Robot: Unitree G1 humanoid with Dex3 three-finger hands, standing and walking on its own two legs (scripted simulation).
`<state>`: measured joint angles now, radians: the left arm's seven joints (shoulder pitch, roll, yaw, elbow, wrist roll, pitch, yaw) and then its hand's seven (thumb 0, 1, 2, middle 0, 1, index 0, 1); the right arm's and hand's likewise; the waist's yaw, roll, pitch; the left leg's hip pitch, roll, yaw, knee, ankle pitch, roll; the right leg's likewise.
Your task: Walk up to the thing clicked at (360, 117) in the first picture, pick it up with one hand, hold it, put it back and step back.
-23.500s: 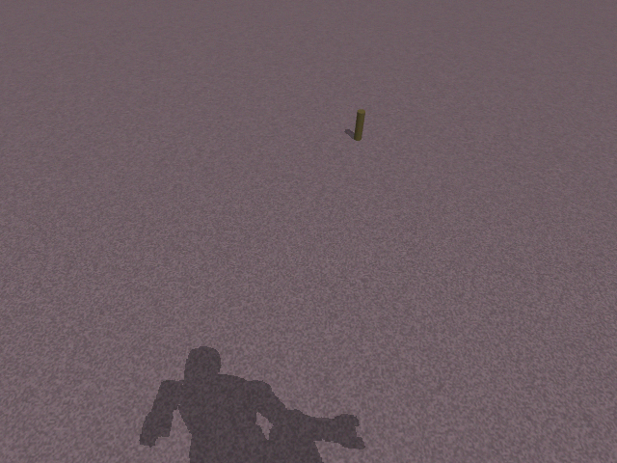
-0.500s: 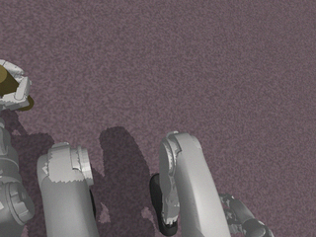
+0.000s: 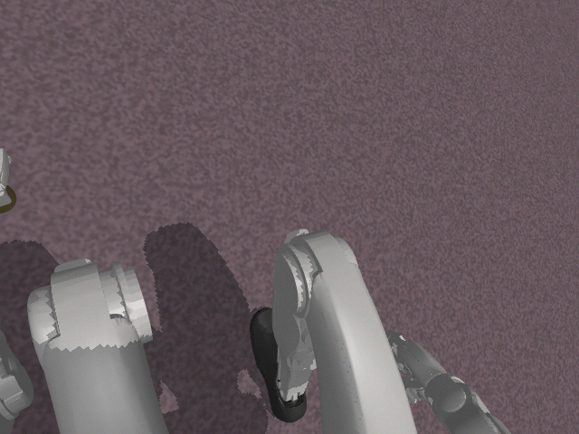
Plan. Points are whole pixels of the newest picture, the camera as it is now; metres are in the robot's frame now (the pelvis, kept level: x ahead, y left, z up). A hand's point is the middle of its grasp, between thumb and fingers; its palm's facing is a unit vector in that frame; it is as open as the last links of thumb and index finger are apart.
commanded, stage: lower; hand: left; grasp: from the side
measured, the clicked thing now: out of the picture +0.43 +0.31 -0.15
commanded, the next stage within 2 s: loosen in 0.90 s
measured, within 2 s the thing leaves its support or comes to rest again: rests again in 0.84 s
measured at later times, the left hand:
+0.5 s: hand out of the picture +0.44 +0.29 -0.16, palm faces +0.29 -0.96 -0.01, open 5.3 cm
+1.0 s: hand (5, 179) +0.44 +0.29 -0.18, palm faces +0.29 -0.96 -0.01, open 5.3 cm
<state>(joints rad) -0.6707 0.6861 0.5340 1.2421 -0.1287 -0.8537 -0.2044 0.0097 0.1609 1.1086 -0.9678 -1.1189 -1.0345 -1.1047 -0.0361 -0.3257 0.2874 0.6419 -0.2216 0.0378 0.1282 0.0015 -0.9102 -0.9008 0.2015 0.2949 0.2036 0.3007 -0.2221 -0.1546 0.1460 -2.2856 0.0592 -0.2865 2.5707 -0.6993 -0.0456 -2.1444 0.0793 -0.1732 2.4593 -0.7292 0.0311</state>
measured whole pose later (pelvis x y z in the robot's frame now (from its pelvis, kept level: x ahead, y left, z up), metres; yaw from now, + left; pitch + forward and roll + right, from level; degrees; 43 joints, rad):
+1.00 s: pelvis -0.01 +0.01 -0.01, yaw -4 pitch +14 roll -16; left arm -0.69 0.85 0.51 1.42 -0.12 -1.01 -0.11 0.01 0.16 1.11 -0.97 -1.12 -1.04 -1.10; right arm -0.16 -0.36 0.49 0.57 -0.33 0.04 0.12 0.00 -0.89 -0.90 0.20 0.30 0.21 0.30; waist -0.25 -0.27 0.29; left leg -2.24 0.05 -0.40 2.65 -0.71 -0.04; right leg -2.06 0.12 -0.25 2.44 -0.70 0.07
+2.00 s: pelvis -0.01 +0.01 +0.00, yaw -4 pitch +17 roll -16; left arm -0.60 0.85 0.56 1.13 -0.16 -0.86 -0.21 -0.02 -0.48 0.02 -0.10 -0.03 -0.11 -0.02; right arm -0.08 -0.35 0.41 0.56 -0.26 0.08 0.10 0.00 -0.91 -0.90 0.21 0.30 0.21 0.30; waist -0.20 -0.21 0.20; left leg -2.24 0.06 -0.37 2.60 -0.71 -0.03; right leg -2.07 0.11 -0.24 2.41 -0.71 0.05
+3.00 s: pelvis +0.04 +0.00 +0.31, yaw +11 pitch +24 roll -4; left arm 0.11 0.36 0.20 0.33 0.00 0.13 0.14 -0.01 -0.50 0.09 -0.06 -0.06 -0.06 -0.06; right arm 0.14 -0.25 0.00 0.52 0.05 0.02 -0.11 0.01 -0.90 -0.90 0.20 0.30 0.20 0.30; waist -0.04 0.01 -0.17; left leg -1.33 0.07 -0.06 1.49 -0.58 -0.02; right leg -1.24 0.01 -0.06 1.45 -0.62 0.00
